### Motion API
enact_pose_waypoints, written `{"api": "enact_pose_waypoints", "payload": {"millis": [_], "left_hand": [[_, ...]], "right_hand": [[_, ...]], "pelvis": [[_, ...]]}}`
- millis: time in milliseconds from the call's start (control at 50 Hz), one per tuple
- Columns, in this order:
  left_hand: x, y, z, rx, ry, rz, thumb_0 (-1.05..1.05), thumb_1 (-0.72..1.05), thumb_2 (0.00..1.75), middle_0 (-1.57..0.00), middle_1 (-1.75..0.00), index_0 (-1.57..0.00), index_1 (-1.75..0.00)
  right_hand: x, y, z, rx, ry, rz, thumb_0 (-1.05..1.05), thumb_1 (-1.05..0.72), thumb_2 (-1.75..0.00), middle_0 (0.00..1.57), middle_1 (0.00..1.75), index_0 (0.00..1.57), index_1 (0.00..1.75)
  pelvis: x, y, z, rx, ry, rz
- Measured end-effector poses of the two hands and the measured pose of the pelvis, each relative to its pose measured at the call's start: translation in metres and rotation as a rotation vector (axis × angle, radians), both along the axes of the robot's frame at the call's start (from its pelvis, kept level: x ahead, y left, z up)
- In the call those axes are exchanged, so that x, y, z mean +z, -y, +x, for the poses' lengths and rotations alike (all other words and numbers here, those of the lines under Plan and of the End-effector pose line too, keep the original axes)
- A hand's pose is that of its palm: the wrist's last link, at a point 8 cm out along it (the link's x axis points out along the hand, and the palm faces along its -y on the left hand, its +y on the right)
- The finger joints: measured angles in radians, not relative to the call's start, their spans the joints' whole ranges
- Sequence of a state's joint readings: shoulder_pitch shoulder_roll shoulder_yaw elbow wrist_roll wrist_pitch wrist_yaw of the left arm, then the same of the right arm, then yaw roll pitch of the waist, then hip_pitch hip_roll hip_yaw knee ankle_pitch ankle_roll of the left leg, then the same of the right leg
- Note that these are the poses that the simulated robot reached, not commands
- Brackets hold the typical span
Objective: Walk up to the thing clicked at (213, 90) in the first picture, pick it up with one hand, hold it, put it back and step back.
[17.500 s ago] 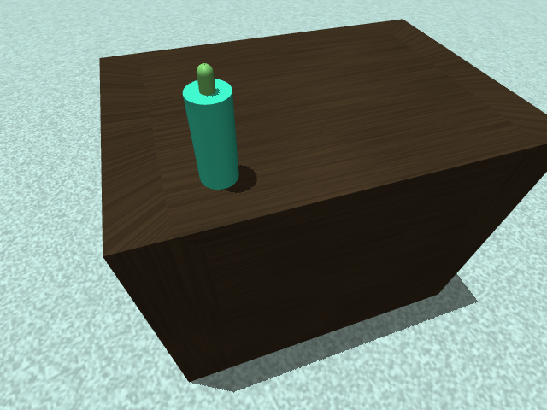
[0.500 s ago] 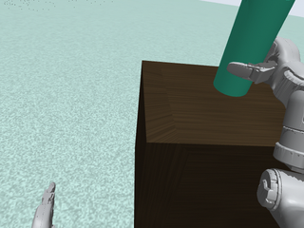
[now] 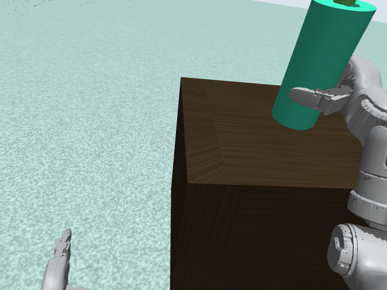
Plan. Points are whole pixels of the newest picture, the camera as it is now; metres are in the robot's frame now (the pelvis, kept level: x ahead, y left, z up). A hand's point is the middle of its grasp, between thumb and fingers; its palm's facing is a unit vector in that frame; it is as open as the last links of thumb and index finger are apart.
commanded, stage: hold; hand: right
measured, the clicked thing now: (319, 56) +0.32 -0.16 +0.39
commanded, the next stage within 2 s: crouch in 0.62 s
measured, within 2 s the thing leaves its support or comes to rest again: neither
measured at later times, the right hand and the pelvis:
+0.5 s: hand (311, 84) +0.33 -0.17 +0.34, palm faces +0.11 +0.99 -0.02, open 11.0 cm; pelvis +0.00 +0.00 +0.00, yaw +0 degrees
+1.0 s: hand (306, 85) +0.35 -0.18 +0.33, palm faces +0.13 +0.99 +0.01, open 11.0 cm; pelvis +0.00 +0.00 +0.00, yaw +0 degrees
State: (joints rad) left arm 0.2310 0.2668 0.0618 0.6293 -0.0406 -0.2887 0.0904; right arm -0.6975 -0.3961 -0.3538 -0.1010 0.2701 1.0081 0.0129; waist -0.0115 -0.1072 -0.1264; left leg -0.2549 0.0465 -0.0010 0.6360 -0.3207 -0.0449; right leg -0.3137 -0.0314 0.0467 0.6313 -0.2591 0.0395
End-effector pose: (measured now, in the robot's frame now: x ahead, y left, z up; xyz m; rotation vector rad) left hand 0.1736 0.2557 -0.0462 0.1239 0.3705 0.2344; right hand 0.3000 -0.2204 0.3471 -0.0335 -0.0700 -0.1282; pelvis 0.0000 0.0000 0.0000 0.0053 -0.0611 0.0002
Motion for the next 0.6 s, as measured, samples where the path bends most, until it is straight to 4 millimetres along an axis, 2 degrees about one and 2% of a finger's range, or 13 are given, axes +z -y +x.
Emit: {"api": "enact_pose_waypoints", "payload": {"millis": [180,420,600], "left_hand": [[-0.011,-0.003,-0.017,-0.001,-0.071,0.016,-0.02,-0.54,0.05,-0.05,-0.05,-0.06,-0.05],[0.001,0.002,0.002,-0.006,-0.003,0.001,-0.02,-0.54,0.05,-0.06,-0.06,-0.06,-0.06],[-0.010,-0.001,-0.012,0.002,-0.056,0.005,-0.02,-0.54,0.05,-0.06,-0.05,-0.06,-0.05]], "right_hand": [[0.004,0.013,0.006,-0.059,0.019,0.003,-0.06,0.61,-0.99,0.71,1.15,0.74,1.17],[-0.005,-0.002,0.002,0.022,-0.004,-0.010,-0.06,0.61,-0.99,0.71,1.15,0.74,1.17],[-0.002,0.008,0.002,-0.041,0.014,-0.001,-0.06,0.61,-0.99,0.71,1.15,0.74,1.18]], "pelvis": [[0.000,-0.001,0.001,0.004,-0.008,0.000],[0.001,0.001,0.002,0.004,-0.001,0.001],[0.000,0.000,0.000,0.004,-0.009,0.000]]}}
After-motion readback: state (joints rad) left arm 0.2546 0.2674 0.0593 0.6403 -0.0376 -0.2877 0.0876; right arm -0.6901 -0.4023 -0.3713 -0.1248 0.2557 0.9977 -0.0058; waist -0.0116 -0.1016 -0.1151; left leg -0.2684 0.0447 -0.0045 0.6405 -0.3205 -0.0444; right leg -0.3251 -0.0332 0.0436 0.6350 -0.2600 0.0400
